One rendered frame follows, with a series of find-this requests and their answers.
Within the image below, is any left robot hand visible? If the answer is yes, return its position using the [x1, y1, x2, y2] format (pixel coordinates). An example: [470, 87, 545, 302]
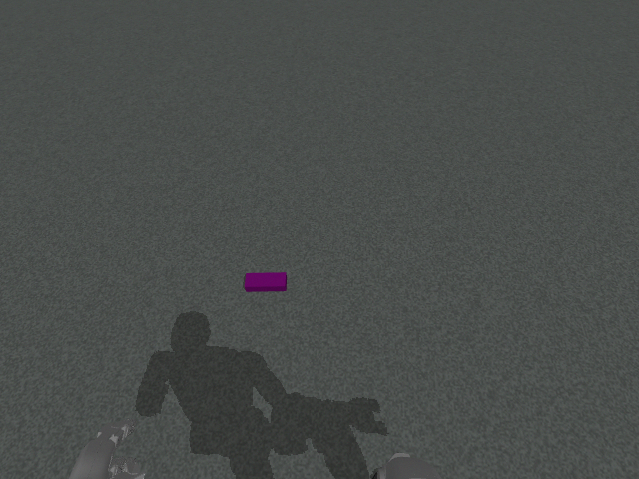
[69, 418, 145, 479]

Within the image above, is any small box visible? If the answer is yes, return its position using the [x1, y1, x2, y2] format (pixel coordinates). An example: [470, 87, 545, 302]
[245, 272, 287, 292]

